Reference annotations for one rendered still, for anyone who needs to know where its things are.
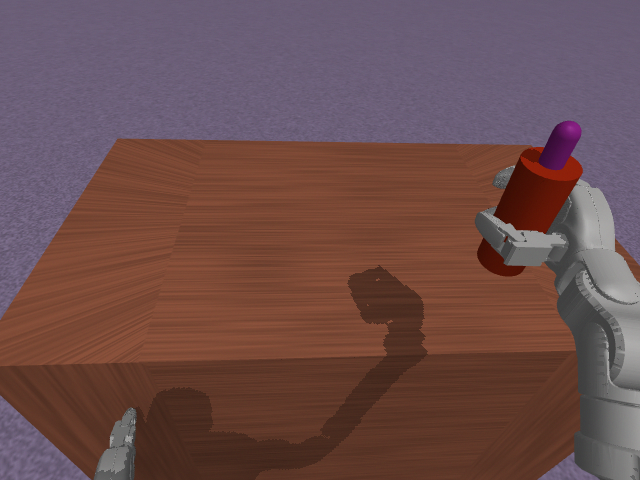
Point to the left robot hand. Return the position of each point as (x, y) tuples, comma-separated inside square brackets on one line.
[(117, 462)]

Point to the bottle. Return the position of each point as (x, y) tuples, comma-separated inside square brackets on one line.
[(540, 184)]

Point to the right robot arm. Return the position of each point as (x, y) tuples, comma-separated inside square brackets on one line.
[(599, 300)]

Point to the right robot hand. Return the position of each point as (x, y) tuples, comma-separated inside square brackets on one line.
[(584, 222)]

